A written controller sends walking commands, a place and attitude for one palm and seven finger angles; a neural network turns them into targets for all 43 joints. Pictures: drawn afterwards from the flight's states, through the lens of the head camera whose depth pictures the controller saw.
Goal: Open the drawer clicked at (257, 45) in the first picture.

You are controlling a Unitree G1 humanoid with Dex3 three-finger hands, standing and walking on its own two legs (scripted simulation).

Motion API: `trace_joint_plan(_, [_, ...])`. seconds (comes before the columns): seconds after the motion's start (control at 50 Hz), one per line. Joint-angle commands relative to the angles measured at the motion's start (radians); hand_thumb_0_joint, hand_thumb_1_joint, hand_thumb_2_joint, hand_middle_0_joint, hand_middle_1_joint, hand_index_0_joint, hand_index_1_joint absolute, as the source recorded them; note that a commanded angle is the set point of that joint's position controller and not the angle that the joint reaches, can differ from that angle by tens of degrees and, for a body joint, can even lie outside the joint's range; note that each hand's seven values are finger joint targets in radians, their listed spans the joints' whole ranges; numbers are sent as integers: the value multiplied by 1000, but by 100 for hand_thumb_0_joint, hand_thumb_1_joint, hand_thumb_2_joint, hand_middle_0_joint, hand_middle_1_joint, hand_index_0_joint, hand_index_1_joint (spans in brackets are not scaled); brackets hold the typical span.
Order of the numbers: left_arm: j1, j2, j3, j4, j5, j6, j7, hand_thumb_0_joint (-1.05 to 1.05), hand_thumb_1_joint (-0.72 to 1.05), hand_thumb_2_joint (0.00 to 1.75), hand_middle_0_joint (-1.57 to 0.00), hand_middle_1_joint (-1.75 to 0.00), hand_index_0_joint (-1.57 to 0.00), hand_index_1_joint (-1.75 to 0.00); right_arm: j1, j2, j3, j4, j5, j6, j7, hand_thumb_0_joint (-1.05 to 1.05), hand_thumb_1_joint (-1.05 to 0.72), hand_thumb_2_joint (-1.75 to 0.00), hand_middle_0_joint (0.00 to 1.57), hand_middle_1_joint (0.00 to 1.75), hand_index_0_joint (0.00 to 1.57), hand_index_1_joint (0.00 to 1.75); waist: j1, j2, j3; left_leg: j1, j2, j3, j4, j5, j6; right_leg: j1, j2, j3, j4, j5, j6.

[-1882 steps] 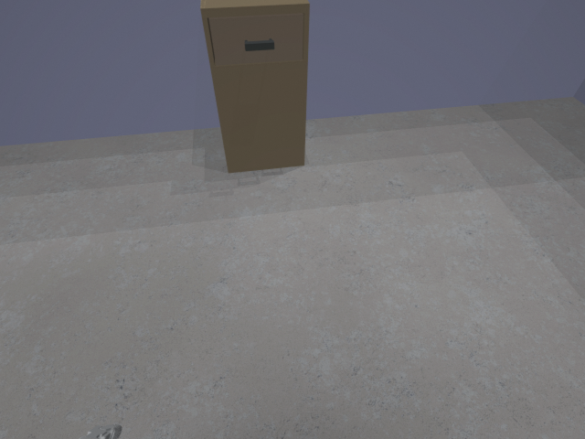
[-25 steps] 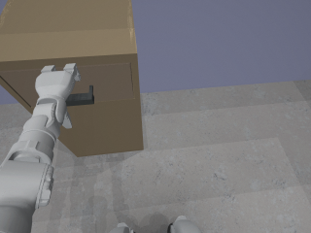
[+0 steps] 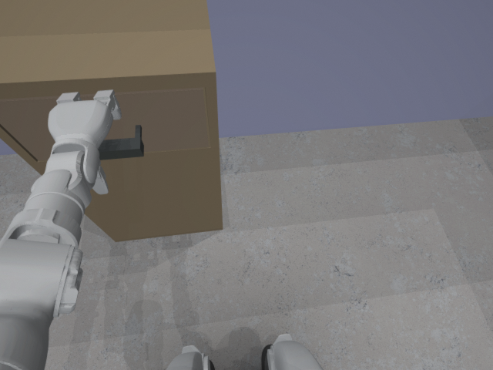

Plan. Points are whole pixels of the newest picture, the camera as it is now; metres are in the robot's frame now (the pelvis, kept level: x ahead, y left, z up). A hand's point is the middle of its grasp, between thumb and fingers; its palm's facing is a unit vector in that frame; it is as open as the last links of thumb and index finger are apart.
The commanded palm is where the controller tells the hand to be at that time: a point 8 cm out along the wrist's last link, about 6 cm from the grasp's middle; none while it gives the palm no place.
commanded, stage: move the hooked fingers above the handle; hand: left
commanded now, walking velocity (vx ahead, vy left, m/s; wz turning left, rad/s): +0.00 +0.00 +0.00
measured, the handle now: (111, 140) +0.55 +0.22 -0.04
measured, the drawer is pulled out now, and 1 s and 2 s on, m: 0.00 0.00 0.00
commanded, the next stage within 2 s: lower the fingers behind the handle in 0.30 s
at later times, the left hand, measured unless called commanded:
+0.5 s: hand (95, 143) +0.50 +0.22 +0.01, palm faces -0.09 -0.03 -1.00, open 13.6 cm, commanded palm +0.50 +0.23 +0.06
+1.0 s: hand (98, 144) +0.50 +0.22 +0.01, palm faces -0.03 -0.02 -1.00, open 13.8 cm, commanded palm +0.50 +0.22 +0.03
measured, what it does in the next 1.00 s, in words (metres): stands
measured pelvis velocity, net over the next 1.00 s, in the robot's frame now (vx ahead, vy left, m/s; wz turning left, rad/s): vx -0.04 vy -0.01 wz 0.01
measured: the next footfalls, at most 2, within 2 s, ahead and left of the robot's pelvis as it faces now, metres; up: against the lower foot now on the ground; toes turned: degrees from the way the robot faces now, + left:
none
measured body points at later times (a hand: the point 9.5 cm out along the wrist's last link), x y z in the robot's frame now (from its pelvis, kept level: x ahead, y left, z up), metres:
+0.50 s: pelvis +0.00 +0.00 +0.00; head +0.12 +0.00 +0.43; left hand +0.50 +0.22 +0.07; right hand -0.02 -0.28 -0.12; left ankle +0.00 +0.09 -0.69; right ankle +0.01 -0.13 -0.69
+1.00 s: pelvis -0.04 -0.01 -0.03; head +0.10 +0.01 +0.40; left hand +0.50 +0.22 +0.06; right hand -0.05 -0.28 -0.14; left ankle +0.00 +0.09 -0.69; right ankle +0.01 -0.13 -0.69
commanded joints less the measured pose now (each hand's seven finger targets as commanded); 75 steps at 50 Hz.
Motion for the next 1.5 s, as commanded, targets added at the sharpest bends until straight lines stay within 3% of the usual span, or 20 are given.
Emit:
trace_joint_plan(0.0, [-509,235,33,-205,-8,-2,42,0,-50,30,-30,-120,-30,-120,179,-181,-64,-38,1,-17,-18,0,-90,-90,20,30,20,30,-38,77,-441,363,-27,-52,-85,357,9,153,57,1,-87,198,-39])
trace_joint_plan(0.12, [-494,269,50,-188,-13,-17,28,0,-50,30,-30,-120,-30,-120,178,-182,-56,-45,3,-18,-25,0,-90,-90,20,30,20,30,-39,43,-408,311,-31,-45,-83,335,15,175,54,6,-87,206,-37])
trace_joint_plan(0.16, [-495,285,65,-221,-13,-31,29,0,-50,30,-30,-120,-30,-120,182,-182,-59,-47,1,-18,-24,0,-90,-90,20,30,20,30,-27,77,-464,343,-31,-46,-78,366,12,184,55,6,-78,224,-39])
trace_joint_plan(0.24, [-492,275,64,-213,-17,-33,33,0,-50,30,-30,-120,-30,-120,178,-180,-58,-46,1,-15,-24,0,-90,-90,20,30,20,30,-32,59,-431,324,-30,-45,-77,369,13,183,55,5,-80,232,-39])
trace_joint_plan(0.26, [-484,265,56,-216,-17,-33,37,0,-50,30,-30,-120,-30,-120,177,-181,-62,-46,1,-16,-22,0,-90,-90,20,30,20,30,-30,86,-446,335,-32,-40,-74,357,12,175,56,9,-83,221,-37])
trace_joint_plan(0.32, [-473,310,83,-188,-17,-21,42,0,-50,30,-30,-120,-30,-120,177,-186,-55,-42,2,-14,-24,0,-90,-90,20,30,20,30,-31,41,-433,292,-35,-34,-73,338,18,199,55,12,-84,224,-34])
trace_joint_plan(0.36, [-494,342,99,-202,-18,-24,40,0,-50,30,-30,-120,-30,-120,180,-188,-53,-40,2,-12,-26,0,-90,-90,20,30,20,30,-27,58,-450,281,-39,-30,-73,344,20,224,51,19,-82,249,-33])
trace_joint_plan(0.42, [-435,331,90,-143,-21,-9,31,0,-50,30,-30,-120,-30,-120,173,-188,-47,-43,5,-6,-27,0,-90,-90,20,30,20,30,-24,27,-404,240,-42,-26,-75,316,20,221,51,15,-82,233,-33])
trace_joint_plan(0.52, [-440,289,57,-124,-14,-12,30,0,-50,30,-30,-120,-30,-120,174,-186,-48,-46,5,-8,-28,0,-90,-90,20,30,20,30,-36,31,-393,224,-40,-27,-61,287,20,173,51,13,-72,196,-33])
trace_joint_plan(0.78, [-517,265,5,-10,19,39,30,0,-50,30,-30,-120,-30,-120,184,-196,-34,-53,6,-24,-29,0,-90,-90,20,30,20,30,-85,27,-362,119,-37,-41,-2,152,24,21,50,4,-18,64,-31])
trace_joint_plan(0.96, [-550,325,12,40,30,66,-5,0,-50,30,-30,-120,-30,-120,180,-205,-13,-76,14,-37,-39,0,-90,-90,20,30,20,30,-98,26,-348,-1,-37,-42,41,37,30,-35,45,3,30,-17,-29])
trace_joint_plan(1.06, [-553,306,-8,50,32,67,-28,0,-50,30,-30,-120,-30,-120,176,-207,-9,-90,18,-50,-44,0,-90,-90,20,30,20,30,-106,33,-342,-32,-32,-50,61,-38,30,-100,42,0,55,-76,-29])
trace_joint_plan(1.1, [-542,287,-20,45,28,66,-37,0,-50,30,-30,-120,-30,-120,175,-206,-9,-95,18,-59,-43,0,-90,-90,20,30,20,30,-101,58,-351,-33,-31,-55,65,-61,29,-122,43,-3,68,-94,-32])
trace_joint_plan(1.16, [-559,334,10,16,17,44,-56,0,-50,30,-30,-120,-30,-120,177,-208,-3,-103,18,-69,-50,0,-90,-90,20,30,20,30,-98,33,-360,-80,-27,-59,83,-96,31,-120,41,2,87,-117,-29])
trace_joint_plan(1.24, [-698,394,52,-212,21,-70,-45,0,-50,30,-30,-120,-30,-120,187,-198,-16,-97,5,-103,-60,0,-90,-90,20,30,20,30,-94,135,-513,-10,-18,-97,122,-82,29,-168,43,3,144,-106,-36])
trace_joint_plan(1.26, [-664,403,69,-202,19,-74,-26,0,-50,30,-30,-120,-30,-120,193,-201,-19,-87,3,-106,-59,0,-90,-90,20,30,20,30,-89,146,-541,12,-19,-106,128,-64,26,-176,44,1,150,-99,-36])
trace_joint_plan(1.3, [-600,422,105,-136,11,-56,6,0,-50,30,-30,-120,-30,-120,189,-202,-9,-76,2,-105,-53,0,-90,-90,20,30,20,30,-75,113,-487,-36,-17,-107,131,-49,24,-182,44,-6,158,-97,-35])
trace_joint_plan(1.38, [-615,402,101,-158,30,-9,66,0,-50,30,-30,-120,-30,-120,197,-206,-19,-57,-5,-102,-34,0,-90,-90,20,30,20,30,-71,173,-580,36,-14,-109,155,69,16,-190,48,-13,171,-36,-37])
trace_joint_plan(1.42, [-619,408,104,-121,30,31,80,0,-50,30,-30,-120,-30,-120,209,-210,-18,-40,-4,-89,-29,0,-90,-90,20,30,20,30,-83,121,-556,26,-12,-107,157,94,18,-172,50,-17,162,-20,-34])
trace_joint_plan(1.48, [-612,390,82,-78,30,80,76,0,-50,30,-30,-120,-30,-120,204,-211,-11,-34,-1,-73,-24,0,-90,-90,20,30,20,30,-82,137,-527,21,-17,-95,148,104,16,-168,49,-19,153,-12,-35])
